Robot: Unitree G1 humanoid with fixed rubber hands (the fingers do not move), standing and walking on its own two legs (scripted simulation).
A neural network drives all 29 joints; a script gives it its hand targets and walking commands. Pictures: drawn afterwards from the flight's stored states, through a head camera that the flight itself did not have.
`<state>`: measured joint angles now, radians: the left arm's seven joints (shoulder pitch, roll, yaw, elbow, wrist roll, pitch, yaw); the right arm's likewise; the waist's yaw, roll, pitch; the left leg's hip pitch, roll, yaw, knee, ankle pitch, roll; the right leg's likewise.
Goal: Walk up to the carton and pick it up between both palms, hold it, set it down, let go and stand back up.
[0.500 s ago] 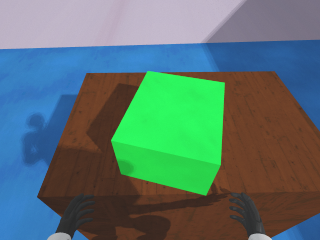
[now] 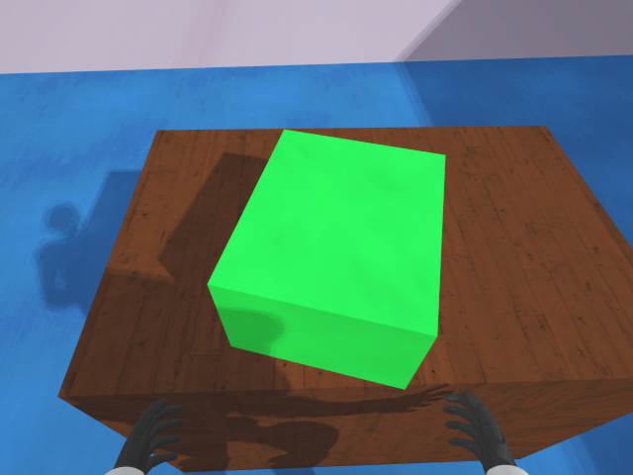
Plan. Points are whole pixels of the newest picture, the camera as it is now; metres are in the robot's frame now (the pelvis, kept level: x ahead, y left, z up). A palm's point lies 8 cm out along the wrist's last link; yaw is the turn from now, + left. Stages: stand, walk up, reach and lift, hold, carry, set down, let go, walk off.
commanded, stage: set down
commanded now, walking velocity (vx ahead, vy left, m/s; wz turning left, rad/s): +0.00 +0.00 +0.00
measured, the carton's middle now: (339, 249) +0.42 -0.03 +0.00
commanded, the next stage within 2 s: let go in 0.20 s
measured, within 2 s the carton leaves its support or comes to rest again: neither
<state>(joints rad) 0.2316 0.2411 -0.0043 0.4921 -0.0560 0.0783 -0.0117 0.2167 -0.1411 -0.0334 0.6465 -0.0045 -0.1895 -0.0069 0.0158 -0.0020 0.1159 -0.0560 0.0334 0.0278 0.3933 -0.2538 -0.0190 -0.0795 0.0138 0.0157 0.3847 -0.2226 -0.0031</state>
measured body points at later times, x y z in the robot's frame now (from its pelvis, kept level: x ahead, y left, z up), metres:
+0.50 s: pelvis +0.00 +0.00 +0.00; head +0.02 +0.01 +0.45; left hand +0.17 +0.23 -0.09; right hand +0.17 -0.22 -0.09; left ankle -0.02 +0.13 -0.74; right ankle +0.00 -0.12 -0.74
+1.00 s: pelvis -0.01 +0.01 -0.01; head -0.03 +0.01 +0.44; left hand +0.07 +0.27 -0.12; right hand +0.07 -0.25 -0.13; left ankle -0.02 +0.13 -0.74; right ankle +0.00 -0.12 -0.74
